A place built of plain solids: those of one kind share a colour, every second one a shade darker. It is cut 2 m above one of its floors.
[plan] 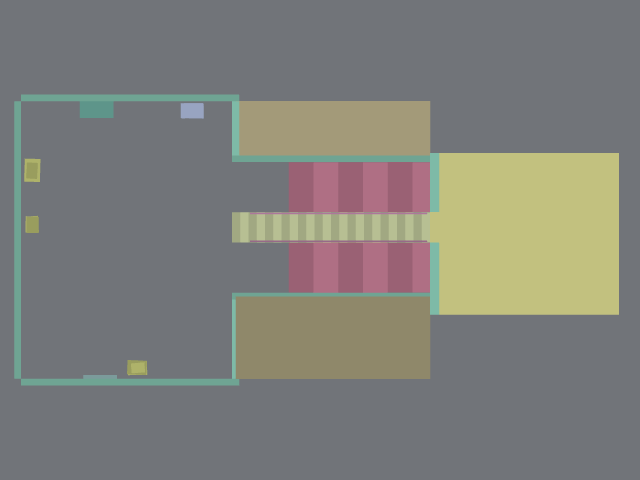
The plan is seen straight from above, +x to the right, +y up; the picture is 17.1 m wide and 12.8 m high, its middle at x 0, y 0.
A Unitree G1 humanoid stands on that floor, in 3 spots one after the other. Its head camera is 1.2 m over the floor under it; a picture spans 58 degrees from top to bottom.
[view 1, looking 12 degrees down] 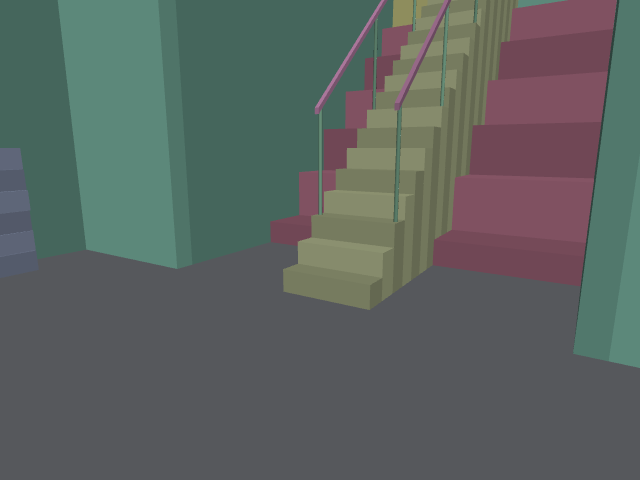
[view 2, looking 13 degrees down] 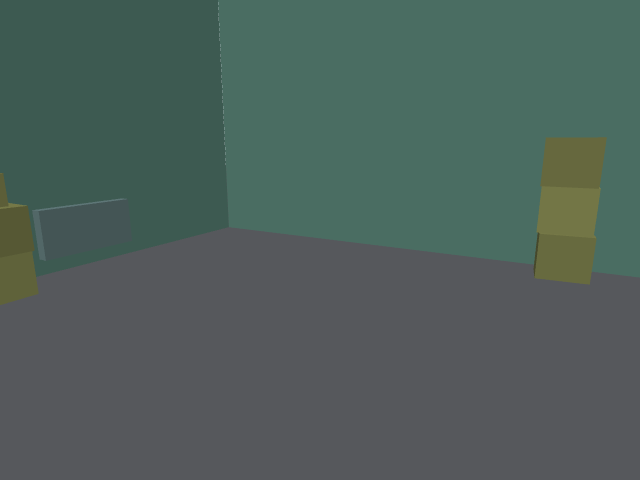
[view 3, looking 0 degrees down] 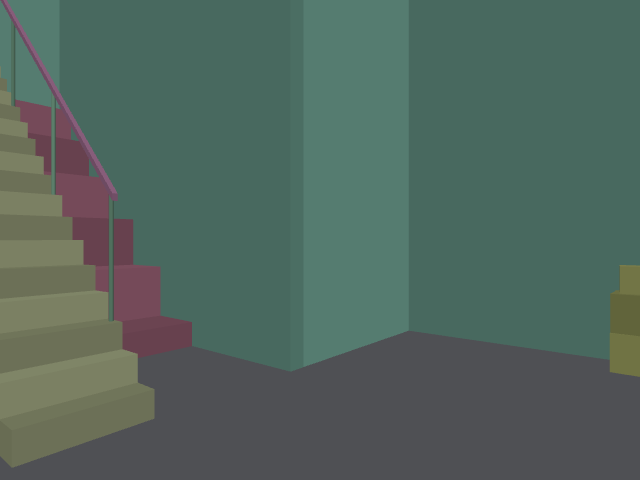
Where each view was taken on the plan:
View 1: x -5.17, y -1.39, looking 32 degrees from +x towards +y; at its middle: tread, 3.87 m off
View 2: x -3.35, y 0.34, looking -151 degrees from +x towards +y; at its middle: ground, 5.33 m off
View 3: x -5.04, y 1.49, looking -51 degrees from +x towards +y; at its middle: wall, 4.28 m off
